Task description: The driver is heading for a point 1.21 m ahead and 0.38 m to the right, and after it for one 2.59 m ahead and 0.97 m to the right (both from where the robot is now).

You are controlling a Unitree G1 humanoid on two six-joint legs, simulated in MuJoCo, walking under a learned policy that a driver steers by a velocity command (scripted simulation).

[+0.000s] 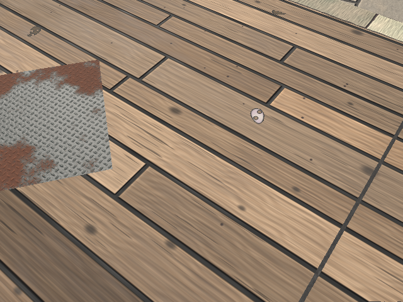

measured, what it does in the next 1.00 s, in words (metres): walks ahead, turning right: left foot, then right foot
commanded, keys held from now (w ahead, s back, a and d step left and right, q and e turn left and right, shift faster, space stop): e+shift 0.26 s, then w+e+shift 0.36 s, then w+q+shift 0.38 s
